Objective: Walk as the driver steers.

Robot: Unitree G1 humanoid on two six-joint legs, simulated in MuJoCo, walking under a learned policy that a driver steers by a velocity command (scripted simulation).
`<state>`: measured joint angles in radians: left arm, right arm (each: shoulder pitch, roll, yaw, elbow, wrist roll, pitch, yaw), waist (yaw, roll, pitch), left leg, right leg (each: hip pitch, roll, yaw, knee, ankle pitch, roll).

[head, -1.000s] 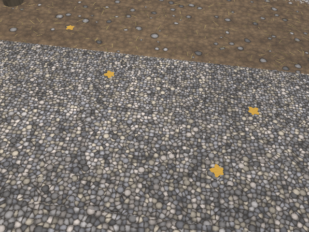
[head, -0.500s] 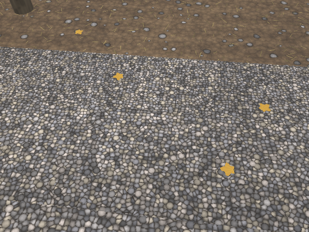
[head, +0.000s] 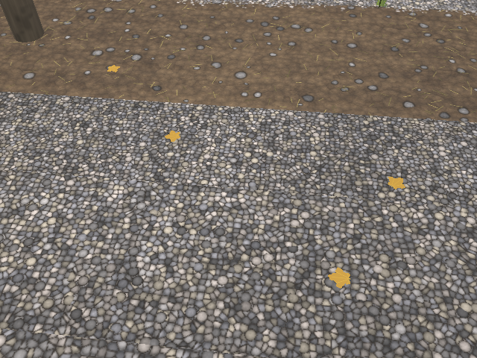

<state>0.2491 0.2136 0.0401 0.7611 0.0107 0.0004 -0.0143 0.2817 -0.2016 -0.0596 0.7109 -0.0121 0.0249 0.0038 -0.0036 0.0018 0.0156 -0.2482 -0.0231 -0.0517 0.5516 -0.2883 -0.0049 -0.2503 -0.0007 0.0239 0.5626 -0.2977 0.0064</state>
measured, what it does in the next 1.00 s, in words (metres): walks ahead: right foot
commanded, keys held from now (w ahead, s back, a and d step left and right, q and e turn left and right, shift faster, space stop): no key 0.08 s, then w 0.68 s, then w+e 0.24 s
